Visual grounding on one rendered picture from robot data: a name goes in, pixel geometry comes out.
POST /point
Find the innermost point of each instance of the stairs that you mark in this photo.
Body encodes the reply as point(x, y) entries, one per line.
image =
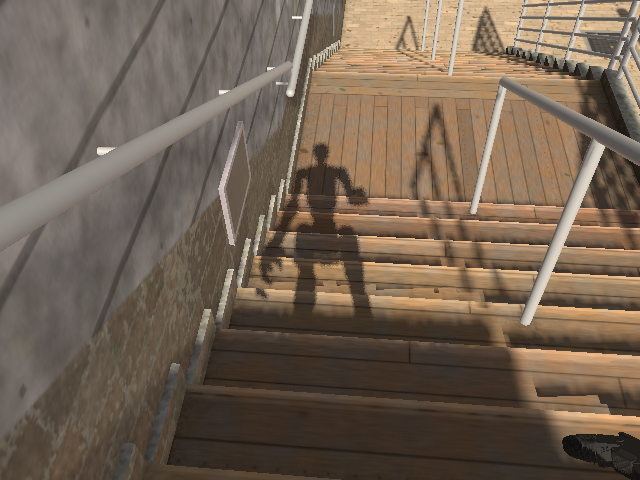
point(467, 63)
point(380, 339)

